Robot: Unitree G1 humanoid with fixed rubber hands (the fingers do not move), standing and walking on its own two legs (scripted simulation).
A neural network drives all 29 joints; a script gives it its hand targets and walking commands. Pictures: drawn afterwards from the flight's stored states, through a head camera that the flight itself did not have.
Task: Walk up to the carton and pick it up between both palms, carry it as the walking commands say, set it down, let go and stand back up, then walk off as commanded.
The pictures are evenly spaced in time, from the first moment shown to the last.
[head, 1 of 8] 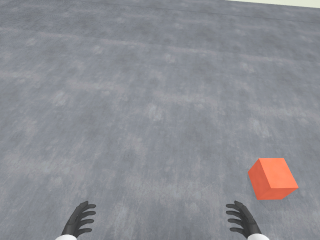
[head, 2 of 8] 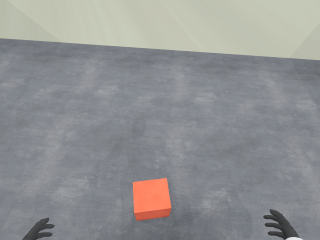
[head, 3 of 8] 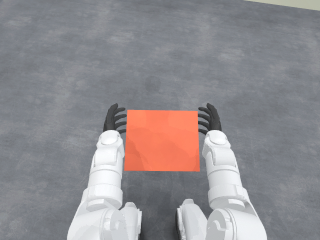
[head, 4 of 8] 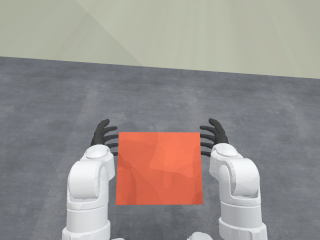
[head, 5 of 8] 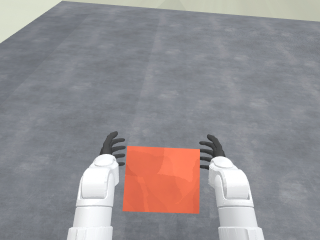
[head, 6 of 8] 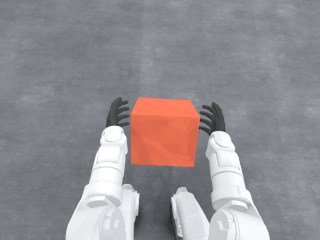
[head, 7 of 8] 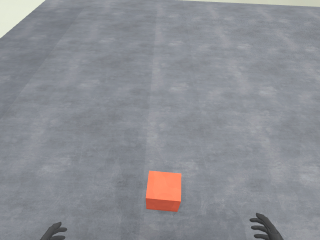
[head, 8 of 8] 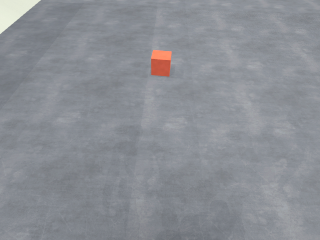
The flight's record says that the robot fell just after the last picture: no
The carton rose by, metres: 0.67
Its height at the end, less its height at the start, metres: +0.00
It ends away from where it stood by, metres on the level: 2.49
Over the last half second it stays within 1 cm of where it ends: yes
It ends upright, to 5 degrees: yes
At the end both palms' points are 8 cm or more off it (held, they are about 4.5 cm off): yes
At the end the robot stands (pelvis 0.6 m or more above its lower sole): yes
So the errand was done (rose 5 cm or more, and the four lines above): yes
